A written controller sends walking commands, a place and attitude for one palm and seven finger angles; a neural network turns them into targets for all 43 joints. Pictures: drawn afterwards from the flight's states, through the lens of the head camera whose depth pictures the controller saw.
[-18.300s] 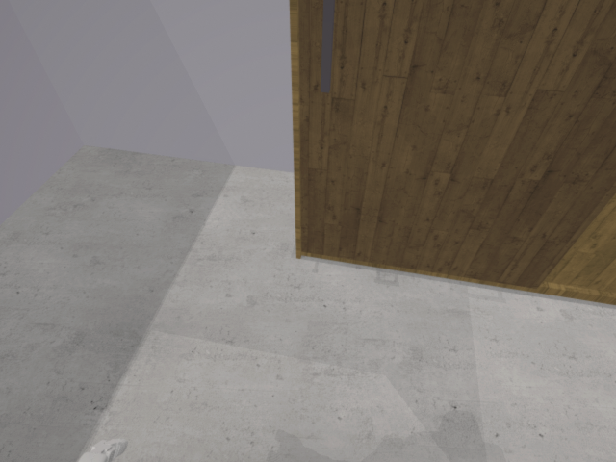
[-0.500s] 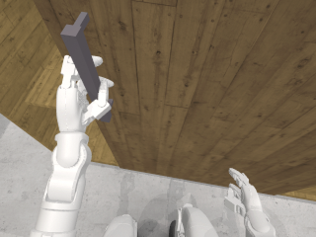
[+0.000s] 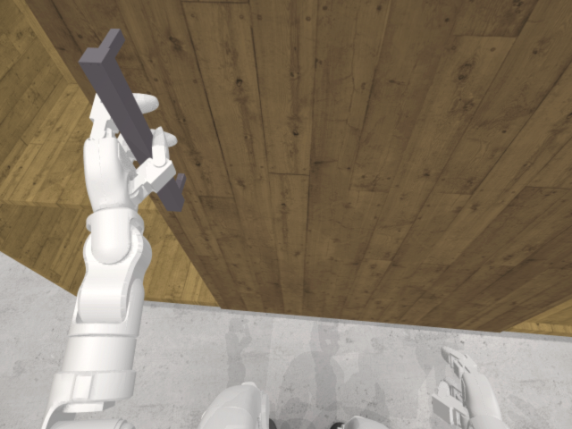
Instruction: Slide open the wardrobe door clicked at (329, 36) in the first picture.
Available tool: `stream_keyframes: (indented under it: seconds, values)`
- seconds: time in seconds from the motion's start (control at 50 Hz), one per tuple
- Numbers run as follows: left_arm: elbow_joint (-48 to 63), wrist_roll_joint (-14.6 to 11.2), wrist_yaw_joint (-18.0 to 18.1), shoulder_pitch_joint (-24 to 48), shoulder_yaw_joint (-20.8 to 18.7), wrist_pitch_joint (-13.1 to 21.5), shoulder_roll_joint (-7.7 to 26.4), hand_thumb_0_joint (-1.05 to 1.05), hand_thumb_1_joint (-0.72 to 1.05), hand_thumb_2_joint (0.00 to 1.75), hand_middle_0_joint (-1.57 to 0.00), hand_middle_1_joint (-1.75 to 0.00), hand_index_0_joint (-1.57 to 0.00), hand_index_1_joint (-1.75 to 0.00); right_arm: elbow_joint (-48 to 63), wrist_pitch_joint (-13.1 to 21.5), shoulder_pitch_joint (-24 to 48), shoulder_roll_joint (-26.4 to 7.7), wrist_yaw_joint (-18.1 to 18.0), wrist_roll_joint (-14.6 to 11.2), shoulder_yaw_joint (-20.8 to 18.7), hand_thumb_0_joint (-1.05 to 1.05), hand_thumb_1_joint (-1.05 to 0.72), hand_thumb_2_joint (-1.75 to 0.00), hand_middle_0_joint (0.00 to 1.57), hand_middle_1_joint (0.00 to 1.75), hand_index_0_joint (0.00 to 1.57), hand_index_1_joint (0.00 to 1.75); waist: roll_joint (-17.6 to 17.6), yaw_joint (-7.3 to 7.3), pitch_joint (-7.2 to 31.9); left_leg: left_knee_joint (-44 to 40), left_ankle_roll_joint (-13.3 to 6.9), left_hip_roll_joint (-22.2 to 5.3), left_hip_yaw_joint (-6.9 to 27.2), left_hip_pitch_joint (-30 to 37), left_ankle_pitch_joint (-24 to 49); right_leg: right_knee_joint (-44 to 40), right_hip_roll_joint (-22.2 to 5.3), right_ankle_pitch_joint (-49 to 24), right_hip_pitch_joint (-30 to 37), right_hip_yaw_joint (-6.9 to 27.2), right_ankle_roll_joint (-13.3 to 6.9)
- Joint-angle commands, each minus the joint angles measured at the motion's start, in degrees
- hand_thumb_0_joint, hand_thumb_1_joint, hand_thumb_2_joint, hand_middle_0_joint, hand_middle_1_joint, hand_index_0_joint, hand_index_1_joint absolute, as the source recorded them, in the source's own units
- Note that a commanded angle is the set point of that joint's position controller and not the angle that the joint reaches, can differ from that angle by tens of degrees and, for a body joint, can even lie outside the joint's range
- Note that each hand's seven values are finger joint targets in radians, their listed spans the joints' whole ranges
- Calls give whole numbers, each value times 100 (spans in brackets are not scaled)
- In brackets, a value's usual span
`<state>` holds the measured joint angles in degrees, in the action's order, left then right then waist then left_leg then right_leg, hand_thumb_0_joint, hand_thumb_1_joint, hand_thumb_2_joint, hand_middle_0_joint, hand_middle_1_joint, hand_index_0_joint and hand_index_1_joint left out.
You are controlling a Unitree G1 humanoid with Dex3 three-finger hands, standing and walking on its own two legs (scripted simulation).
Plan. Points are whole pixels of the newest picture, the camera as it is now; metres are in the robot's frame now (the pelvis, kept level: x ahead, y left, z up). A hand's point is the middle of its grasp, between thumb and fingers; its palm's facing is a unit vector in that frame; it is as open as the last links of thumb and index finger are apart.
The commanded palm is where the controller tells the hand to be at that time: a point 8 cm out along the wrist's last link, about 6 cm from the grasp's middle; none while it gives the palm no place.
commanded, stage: step sideways, sliding the door along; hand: left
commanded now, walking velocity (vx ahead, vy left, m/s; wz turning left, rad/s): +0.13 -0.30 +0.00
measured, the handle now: (150, 137) +0.42 +0.21 +0.15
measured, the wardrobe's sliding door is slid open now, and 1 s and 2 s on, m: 0.50 0.57 0.57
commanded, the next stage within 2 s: stop walking and hold the door there in 0.76 s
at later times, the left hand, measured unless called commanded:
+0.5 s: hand (225, 160) +0.38 +0.11 +0.16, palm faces +0.43 -0.90 -0.05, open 6.4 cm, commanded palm +0.35 +0.07 +0.14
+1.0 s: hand (221, 164) +0.38 +0.11 +0.15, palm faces +0.49 -0.85 -0.21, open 6.7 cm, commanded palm +0.35 +0.12 +0.12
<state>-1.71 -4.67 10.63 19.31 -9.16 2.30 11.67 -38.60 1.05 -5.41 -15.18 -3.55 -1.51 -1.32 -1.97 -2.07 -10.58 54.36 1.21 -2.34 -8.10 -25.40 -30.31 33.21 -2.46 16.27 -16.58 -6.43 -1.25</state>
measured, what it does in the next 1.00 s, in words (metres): steps to the right: left foot, then right foot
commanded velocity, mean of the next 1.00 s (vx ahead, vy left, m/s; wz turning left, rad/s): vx -0.03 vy -0.23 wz -0.03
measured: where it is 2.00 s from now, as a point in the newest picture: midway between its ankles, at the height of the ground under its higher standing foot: outside the picture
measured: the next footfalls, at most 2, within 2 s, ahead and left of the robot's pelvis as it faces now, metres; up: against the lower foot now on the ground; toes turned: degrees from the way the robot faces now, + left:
left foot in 0.06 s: +0.05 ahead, +0.07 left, +0.00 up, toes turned +10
right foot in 0.50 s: +0.03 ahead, -0.31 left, +0.00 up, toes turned -6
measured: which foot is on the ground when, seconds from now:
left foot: up 0.00-0.04, down 0.06-0.52, up 0.54-0.70, down 0.72-1.00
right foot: down 0.00-0.06, up 0.08-0.48, down 0.50-0.70, up 0.72-1.00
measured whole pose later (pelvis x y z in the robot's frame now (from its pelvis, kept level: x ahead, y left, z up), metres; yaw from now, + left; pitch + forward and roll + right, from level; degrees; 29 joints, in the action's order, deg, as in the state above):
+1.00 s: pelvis +0.02 -0.21 +0.02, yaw +1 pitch -2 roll -8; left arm -13.5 -2.7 5.8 23.5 -18.1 4.8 26.5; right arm -34.3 3.1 -6.4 -9.5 0.0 -2.1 -0.1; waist -3.1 -6.4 -12.1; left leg 27.1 2.7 -16.1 -9.0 -11.2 -13.5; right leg 56.3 -1.1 19.6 -27.8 -4.4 3.7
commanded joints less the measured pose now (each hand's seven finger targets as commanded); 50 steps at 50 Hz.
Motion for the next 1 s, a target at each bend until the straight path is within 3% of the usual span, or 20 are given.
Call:
stream_keyframes:
  seconds: [0.0, 0.04, 0.06, 0.2, 0.34, 0.42, 0.46, 0.5, 0.52, 0.56, 0.62, 0.66, 0.68, 0.7, 0.74, 0.78, 0.84, 0.86, 0.92, 0.98]
  values:
    - [1869, 185, -377, 2418, 749, 968, 599, 0, 90, 90, -45, -140, -45, -140, 824, 177, 53, -348, -116, 74, -117, 0, -90, -90, 20, 30, 20, 30, 319, 348, 2984, -2871, -101, -496, 156, 2434, 2134, 601, -803, -2528, 390, 697, -507]
    - [2023, 111, -466, 2611, 991, 1052, 347, 0, 90, 90, -45, -140, -45, -140, 998, 271, 90, -560, -49, 64, -247, 0, -90, -90, 20, 30, 20, 30, -1981, 203, 3252, -3183, -1256, -3417, 3699, 4578, 6382, 2960, 122, 1787, -2332, 727, 240]
    - [1806, 143, -507, 2736, 959, 1035, 382, 0, 90, 90, -45, -140, -45, -140, 1054, 275, 298, -436, 76, 6, -120, 0, -90, -90, 20, 30, 20, 30, -1143, 197, 3175, -3062, -1443, -3400, 3313, 4105, 6239, 3693, 87, 1429, -2021, 1304, 165]
    - [1323, 233, -686, 3076, 1079, 601, 353, 0, 90, 90, -45, -140, -45, -140, 897, 84, 113, -617, 189, -7, -281, 0, -90, -90, 20, 30, 20, 30, -984, 302, 2382, -3183, -709, -2159, 804, 2747, 4562, 3435, -102, -77, -1947, 475, 414]
    - [889, 89, -766, 3406, 1534, 567, -24, 0, 90, 90, -45, -140, -45, -140, 1063, 245, 30, -510, 190, -83, -200, 0, -90, -90, 20, 30, 20, 30, -1972, 403, 2484, -3223, -697, -1969, 279, 2687, 4501, 1328, 72, 246, -765, -178, 507]
    - [757, 28, -701, 3611, 1748, 639, -302, 0, 90, 90, -45, -140, -45, -140, 1133, 400, 67, -430, 243, -161, -155, 0, -90, -90, 20, 30, 20, 30, -1914, 324, 2792, -2364, -518, -1868, 381, 2775, 4647, -85, 325, 35, 257, -233, 390]
    - [701, 86, -630, 3704, 1432, 678, 167, 0, 90, 90, -45, -140, -45, -140, 1104, 418, 57, -352, 259, -250, -110, 0, -90, -90, 20, 30, 20, 30, -871, 239, 2939, -1550, -267, -1315, 322, 2103, 3469, -1230, -59, -1255, 1184, 91, 276]
    - [569, 162, -467, 3655, 947, 675, 940, 0, 90, 90, -45, -140, -45, -140, 1108, 414, 254, -87, 166, -266, -19, 0, -90, -90, 20, 30, 20, 30, 1399, 132, 2887, 135, 32, -396, 132, -139, -318, -807, -1589, -5128, 2369, 1493, -481]
    - [630, 229, -400, 3690, 814, 705, 1089, 0, 90, 90, -45, -140, -45, -140, 1066, 447, 397, -108, 134, -186, -13, 0, -90, -90, 20, 30, 20, 30, 1211, -13, 2801, 1065, 38, -96, 336, -615, -904, -641, -1863, -6115, 2351, 1594, -678]
    - [974, 56, -362, 3457, 730, 749, 1056, 0, 90, 90, -45, -140, -45, -140, 882, 372, 167, -369, 20, -219, -166, 0, -90, -90, 20, 30, 20, 30, 2153, 23, 2908, 1381, 8, -227, 540, -1003, -967, -295, -1773, -6426, 3081, 1751, -875]
    - [1189, 14, -292, 3643, 893, 837, 570, 0, 90, 90, -45, -140, -45, -140, 825, 266, 158, -264, 0, -206, -16, 0, -90, -90, 20, 30, 20, 30, 1437, 254, 2848, -1487, 15, -342, 238, -121, 284, 311, -1241, -5537, 2804, 714, -682]
    - [1436, -22, -364, 3638, 956, 993, 545, 0, 90, 90, -45, -140, -45, -140, 826, 188, -64, -442, -79, -147, -232, 0, -90, -90, 20, 30, 20, 30, 398, 550, 3118, -3098, -151, -821, 323, 2961, 3746, 1490, -739, -3372, 576, 228, -65]
    - [1585, -121, -418, 3404, 1074, 1002, 339, 0, 90, 90, -45, -140, -45, -140, 965, 205, 6, -796, -59, -97, -390, 0, -90, -90, 20, 30, 20, 30, -1397, 407, 3255, -2878, -808, -2555, 2258, 4527, 7336, 2656, -81, 378, -1456, 282, 376]
    - [1595, -87, -466, 3374, 1188, 983, 90, 0, 90, 90, -45, -140, -45, -140, 1013, 242, -5, -698, 128, -117, -323, 0, -90, -90, 20, 30, 20, 30, -1350, 287, 3770, -2571, -1295, -3330, 3031, 4903, 8730, 3393, -14, 2166, -1639, 952, 318]
    - [1991, 101, -567, 3867, 1227, 966, 85, 0, 90, 90, -45, -140, -45, -140, 1106, 305, 164, -682, 382, -143, -313, 0, -90, -90, 20, 30, 20, 30, -859, 384, 3305, -2672, -1199, -3030, 1943, 3859, 6906, 3827, -58, 1686, -1581, 1063, 320]
    - [2053, 137, -510, 3749, 1017, 903, 343, 0, 90, 90, -45, -140, -45, -140, 1020, 394, 152, -717, 369, -118, -393, 0, -90, -90, 20, 30, 20, 30, -1512, 383, 2845, -2663, -936, -2635, 1302, 3860, 7111, 3650, -124, 1461, -1856, 828, 343]
    - [1719, 187, -571, 3259, 952, 680, 376, 0, 90, 90, -45, -140, -45, -140, 1061, 444, -51, -745, 441, -99, -448, 0, -90, -90, 20, 30, 20, 30, -1473, 366, 2788, -2679, -592, -2209, 559, 3797, 7080, 3230, 70, 541, -1711, 379, 402]
    - [-528, 406, -315, 1871, -2134, 609, 3531, 0, 90, 90, -45, -140, -45, -140, 611, 265, -386, -1037, 277, 19, -551, 0, -90, -90, 20, 30, 20, 30, -1527, 190, 2958, -2791, -598, -2140, 326, 3733, 7085, 3248, 162, 358, -1720, 293, 510]
    - [320, 278, -614, 2420, -695, 681, 2225, 0, 90, 90, -45, -140, -45, -140, 1058, 337, -199, -686, 256, -58, -366, 0, -90, -90, 20, 30, 20, 30, -2190, 268, 2776, -2778, -548, -1873, -7, 3544, 6840, 2268, 267, 309, -1489, -91, 523]
    - [-246, 266, -611, 2012, -947, 675, 2503, 0, 90, 90, -45, -140, -45, -140, 985, 593, -352, -707, 201, -91, -315, 0, -90, -90, 20, 30, 20, 30, -2571, 322, 2563, -2828, -438, -1639, -341, 3466, 6598, 1492, 475, 92, -1133, -405, 478]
